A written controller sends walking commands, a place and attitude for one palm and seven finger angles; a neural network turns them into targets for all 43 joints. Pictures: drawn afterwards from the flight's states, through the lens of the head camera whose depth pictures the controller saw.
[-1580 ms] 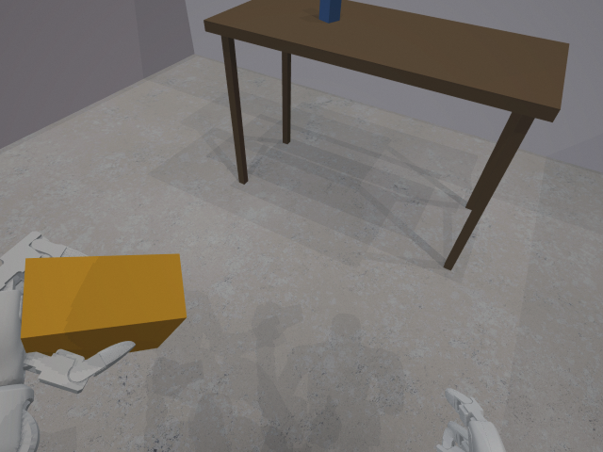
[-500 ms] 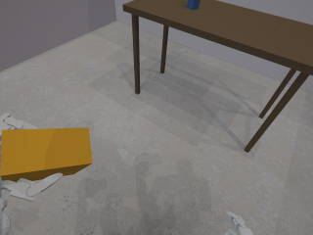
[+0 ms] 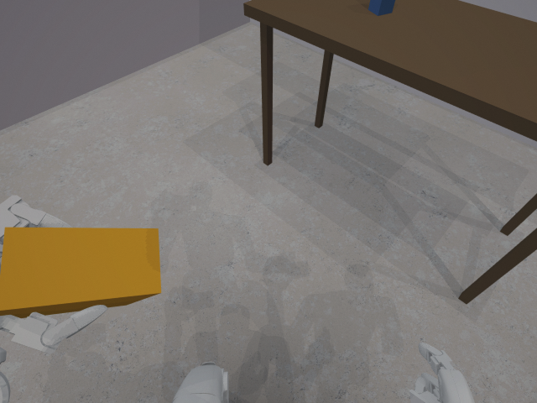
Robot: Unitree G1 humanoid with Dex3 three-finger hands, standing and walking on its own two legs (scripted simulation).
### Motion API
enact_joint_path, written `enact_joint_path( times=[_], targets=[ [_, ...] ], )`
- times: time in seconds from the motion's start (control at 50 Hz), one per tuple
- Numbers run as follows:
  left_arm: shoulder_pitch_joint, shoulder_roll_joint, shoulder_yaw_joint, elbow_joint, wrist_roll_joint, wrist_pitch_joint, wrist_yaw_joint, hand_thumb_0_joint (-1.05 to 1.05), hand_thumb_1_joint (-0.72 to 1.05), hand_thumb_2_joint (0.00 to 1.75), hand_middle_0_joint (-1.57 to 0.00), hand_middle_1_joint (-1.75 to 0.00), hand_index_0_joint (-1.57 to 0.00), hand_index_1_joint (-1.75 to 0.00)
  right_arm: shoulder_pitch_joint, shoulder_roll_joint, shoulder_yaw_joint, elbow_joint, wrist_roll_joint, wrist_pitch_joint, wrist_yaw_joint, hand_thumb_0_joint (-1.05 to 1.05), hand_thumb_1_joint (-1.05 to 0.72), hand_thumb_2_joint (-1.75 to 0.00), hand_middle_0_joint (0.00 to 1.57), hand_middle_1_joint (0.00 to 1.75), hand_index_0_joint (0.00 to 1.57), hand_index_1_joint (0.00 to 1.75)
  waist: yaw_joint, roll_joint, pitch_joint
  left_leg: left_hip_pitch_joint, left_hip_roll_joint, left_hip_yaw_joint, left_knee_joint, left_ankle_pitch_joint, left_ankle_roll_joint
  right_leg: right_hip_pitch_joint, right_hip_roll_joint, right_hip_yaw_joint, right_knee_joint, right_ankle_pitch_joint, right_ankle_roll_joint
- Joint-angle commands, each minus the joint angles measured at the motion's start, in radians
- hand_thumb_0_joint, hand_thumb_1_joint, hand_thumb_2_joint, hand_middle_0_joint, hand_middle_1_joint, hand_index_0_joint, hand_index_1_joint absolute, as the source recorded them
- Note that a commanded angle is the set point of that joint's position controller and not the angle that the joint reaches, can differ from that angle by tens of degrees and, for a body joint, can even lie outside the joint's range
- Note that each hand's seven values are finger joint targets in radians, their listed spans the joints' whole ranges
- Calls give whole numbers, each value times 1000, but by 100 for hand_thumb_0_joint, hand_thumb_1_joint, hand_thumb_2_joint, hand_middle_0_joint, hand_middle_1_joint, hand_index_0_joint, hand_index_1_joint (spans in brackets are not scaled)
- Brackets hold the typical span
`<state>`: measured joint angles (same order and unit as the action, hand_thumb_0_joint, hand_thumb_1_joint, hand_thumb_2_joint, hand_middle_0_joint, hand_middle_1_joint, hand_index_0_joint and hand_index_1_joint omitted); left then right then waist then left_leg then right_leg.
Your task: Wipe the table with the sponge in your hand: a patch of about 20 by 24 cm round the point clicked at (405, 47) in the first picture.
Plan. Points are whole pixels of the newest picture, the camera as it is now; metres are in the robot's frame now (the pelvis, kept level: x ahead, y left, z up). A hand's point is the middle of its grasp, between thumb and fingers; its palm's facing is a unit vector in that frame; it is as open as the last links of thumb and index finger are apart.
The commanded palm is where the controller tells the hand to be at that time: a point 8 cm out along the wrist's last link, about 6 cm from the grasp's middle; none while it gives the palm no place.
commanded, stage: walk to a spot facing it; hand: left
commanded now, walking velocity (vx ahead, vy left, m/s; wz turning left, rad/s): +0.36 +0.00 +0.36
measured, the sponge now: (101, 273) +0.23 +0.19 +0.15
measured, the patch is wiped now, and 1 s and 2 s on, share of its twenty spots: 0.00 0.00 0.00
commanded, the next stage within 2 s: turn to face it in 1.46 s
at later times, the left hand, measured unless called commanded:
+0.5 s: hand (76, 171) +0.34 +0.25 +0.19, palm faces +0.47 -0.74 -0.47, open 10.5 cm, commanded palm +0.29 +0.29 +0.18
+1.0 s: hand (68, 134) +0.42 +0.30 +0.17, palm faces +0.67 -0.63 -0.40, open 10.5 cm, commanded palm +0.34 +0.32 +0.18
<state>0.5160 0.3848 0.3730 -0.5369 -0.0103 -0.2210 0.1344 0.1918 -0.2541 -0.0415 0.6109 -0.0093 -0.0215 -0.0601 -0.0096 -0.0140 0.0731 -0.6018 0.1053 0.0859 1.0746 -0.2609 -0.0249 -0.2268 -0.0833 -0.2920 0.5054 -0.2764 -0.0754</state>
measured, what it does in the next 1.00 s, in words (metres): walks ahead, turning left: left foot, then right foot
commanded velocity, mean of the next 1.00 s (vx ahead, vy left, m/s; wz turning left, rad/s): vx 0.34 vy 0.00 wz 0.41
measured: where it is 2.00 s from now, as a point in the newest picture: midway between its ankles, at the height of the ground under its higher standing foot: (269, 340)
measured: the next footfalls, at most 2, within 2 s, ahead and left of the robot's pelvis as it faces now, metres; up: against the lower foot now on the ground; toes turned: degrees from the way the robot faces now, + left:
left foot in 0.24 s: +0.18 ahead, +0.14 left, +0.00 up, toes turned +12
right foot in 0.56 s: +0.30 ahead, -0.15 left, +0.00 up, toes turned -3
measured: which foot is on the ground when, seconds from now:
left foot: up 0.00-0.22, down 0.24-0.56, up 0.58-0.88, down 0.90-1.00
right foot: down 0.00-0.24, up 0.26-0.54, down 0.56-0.90, up 0.92-1.00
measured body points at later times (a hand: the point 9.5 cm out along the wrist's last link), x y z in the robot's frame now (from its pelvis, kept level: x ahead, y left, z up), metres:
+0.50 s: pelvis +0.16 +0.00 +0.00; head +0.18 +0.00 +0.45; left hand +0.31 +0.29 +0.22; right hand +0.33 -0.17 -0.10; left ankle +0.14 +0.13 -0.74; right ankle +0.23 -0.15 -0.70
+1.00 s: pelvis +0.28 +0.00 -0.02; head +0.31 +0.03 +0.43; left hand +0.38 +0.33 +0.19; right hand +0.53 -0.18 -0.09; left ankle +0.30 +0.13 -0.74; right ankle +0.27 -0.14 -0.66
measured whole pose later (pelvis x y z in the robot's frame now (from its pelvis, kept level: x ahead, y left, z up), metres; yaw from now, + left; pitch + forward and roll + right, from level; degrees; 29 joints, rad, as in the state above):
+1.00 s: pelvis +0.28 +0.00 -0.02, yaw +19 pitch -1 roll +0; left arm 0.40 0.42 0.43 -0.57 -0.02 -0.23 0.17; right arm 0.16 -0.20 -0.06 0.57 0.01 -0.07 -0.06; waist -0.02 -0.05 0.08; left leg -0.40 0.07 0.11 0.70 -0.28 0.02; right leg -0.44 -0.12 -0.09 1.20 -0.56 0.05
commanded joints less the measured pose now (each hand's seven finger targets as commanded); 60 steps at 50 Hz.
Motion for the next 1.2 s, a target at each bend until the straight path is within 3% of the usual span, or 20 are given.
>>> enact_joint_path(
  times=[0.0,0.16,0.18,0.2,0.22,0.24,0.38,0.5,0.52,0.54,0.56,0.7,0.78,0.84,0.86,0.88,0.9,1.0,1.1,1.18],
  targets=[
    [-43,161,119,-185,-17,-34,50,0,10,130,-120,-160,-120,-160,-61,-43,-8,-173,2,-52,-7,0,-90,-90,20,30,20,30,28,-89,-137,22,0,61,-261,3,14,166,-279,218,-219,186,-51],
    [-211,147,64,-242,-6,-16,82,0,10,130,-120,-160,-120,-160,-18,-39,-5,-190,0,-59,-22,0,-90,-90,20,30,20,30,-4,-77,-165,356,-97,170,-555,13,41,123,-238,114,101,386,-14],
    [-224,158,71,-250,-5,-28,83,0,10,130,-120,-160,-120,-160,-1,-45,-7,-192,0,-64,-27,0,-90,-90,20,30,20,30,-28,26,-213,533,-68,98,-597,46,75,4,-193,79,315,384,29],
    [-189,141,67,-245,-9,-37,80,0,10,130,-120,-160,-120,-160,-18,-68,-11,-199,1,-69,-25,0,-90,-90,20,30,20,30,-22,264,-242,675,135,-256,-672,189,180,-194,-64,68,576,45,90],
    [-219,156,75,-280,-12,-55,77,0,10,130,-120,-160,-120,-160,-27,-60,1,-209,6,-81,-5,0,-90,-90,20,30,20,30,-4,330,-222,748,326,-608,-729,475,303,-392,34,170,761,-351,98],
    [-209,215,111,-218,0,-56,56,0,10,130,-120,-160,-120,-160,-50,-62,1,-180,5,-83,3,0,-90,-90,20,30,20,30,-6,246,-212,696,356,-640,-744,359,323,-453,-19,282,821,-334,91],
    [5,124,136,-293,-28,-71,34,0,10,130,-120,-160,-120,-160,-45,-36,-10,-144,16,-117,21,0,-90,-90,20,30,20,30,22,265,-179,373,170,-166,-778,133,201,-238,-38,166,417,-91,127],
    [-131,94,78,-81,-13,-37,22,0,10,130,-120,-160,-120,-160,-38,-41,-7,-122,22,-115,-23,0,-90,-90,20,30,20,30,23,148,-137,267,102,-57,-583,-93,132,66,41,56,37,-15,139],
    [-168,109,71,-83,-5,-30,23,0,10,130,-120,-160,-120,-160,-41,-27,-1,-121,24,-110,-26,0,-90,-90,20,30,20,30,27,35,-154,192,49,-24,-383,-128,108,150,-32,164,-65,-72,106],
    [-175,166,102,-57,7,-17,31,0,10,130,-120,-160,-120,-160,-31,1,5,-125,23,-99,-25,0,-90,-90,20,30,20,30,34,-284,-171,-44,-66,54,-50,-249,61,282,-281,545,-185,-114,-1],
    [-186,214,141,-74,-8,-12,39,0,10,130,-120,-160,-120,-160,-99,-28,6,-145,16,-106,-24,0,-90,-90,20,30,20,30,64,-331,-156,-174,-89,-53,179,-339,40,295,-441,781,-258,-26,-93],
    [-179,187,129,-265,-2,-49,38,0,10,130,-120,-160,-120,-160,-110,-42,-5,-141,12,-68,-8,0,-90,-90,20,30,20,30,16,-145,-100,71,44,-41,-62,-151,7,59,-340,225,-209,96,-36],
    [-66,167,153,-295,-15,-38,70,0,10,130,-120,-160,-120,-160,-76,-22,-14,-191,2,-69,-4,0,-90,-90,20,30,20,30,50,-123,-127,165,-25,110,-370,-112,13,110,-307,173,-122,224,-39],
    [-94,144,130,-292,-24,-36,80,0,10,130,-120,-160,-120,-160,-13,-38,-31,-198,8,-68,-14,0,-90,-90,20,30,20,30,-11,-21,-200,420,-96,156,-559,5,22,29,-232,74,187,236,32],
    [-119,141,127,-293,-23,-48,79,0,10,130,-120,-160,-120,-160,2,-59,-39,-202,14,-71,-18,0,-90,-90,20,30,20,30,-33,160,-235,562,-18,-20,-619,-1,81,-118,-162,53,445,164,80],
    [-131,126,118,-312,-29,-70,75,0,10,130,-120,-160,-120,-160,-27,-84,-43,-207,15,-80,-12,0,-90,-90,20,30,20,30,-21,448,-229,655,258,-485,-715,296,230,-358,2,89,729,-316,141],
    [-168,182,132,-268,-12,-91,63,0,10,130,-120,-160,-120,-160,-22,-71,-34,-194,15,-98,2,0,-90,-90,20,30,20,30,-16,365,-214,632,356,-702,-739,331,312,-453,-7,225,836,-393,120],
    [-75,159,147,-373,-22,-78,31,0,10,130,-120,-160,-120,-160,-52,-56,-36,-167,29,-113,17,0,-90,-90,20,30,20,30,11,294,-194,470,201,-335,-709,196,245,-407,-53,240,603,-206,140],
    [-35,132,136,-289,-38,-50,29,0,10,130,-120,-160,-120,-160,-44,-51,-13,-153,19,-135,9,0,-90,-90,20,30,20,30,13,290,-183,345,145,-207,-719,127,187,-118,32,121,229,-97,153],
    [-130,128,109,-128,-16,-5,23,0,10,130,-120,-160,-120,-160,-53,-27,2,-132,24,-111,-13,0,-90,-90,20,30,20,30,34,22,-159,123,36,-106,-401,-180,96,156,-45,227,-114,-103,109]
  ],
)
